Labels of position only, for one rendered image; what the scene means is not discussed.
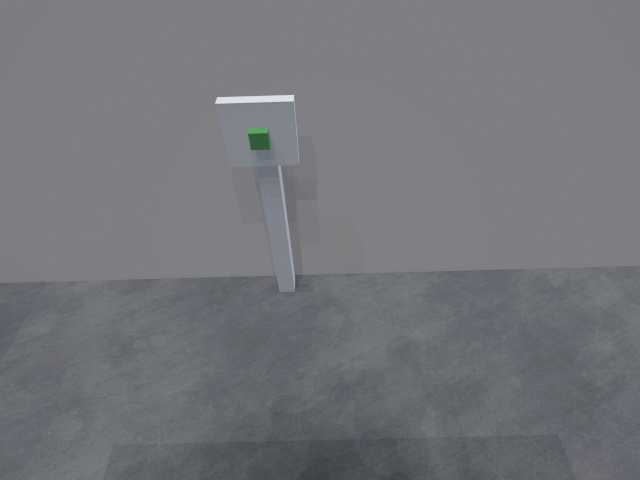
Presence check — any button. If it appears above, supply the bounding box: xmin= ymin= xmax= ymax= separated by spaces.
xmin=248 ymin=128 xmax=271 ymax=150

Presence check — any panel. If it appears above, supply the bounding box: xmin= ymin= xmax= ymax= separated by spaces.
xmin=215 ymin=95 xmax=299 ymax=292

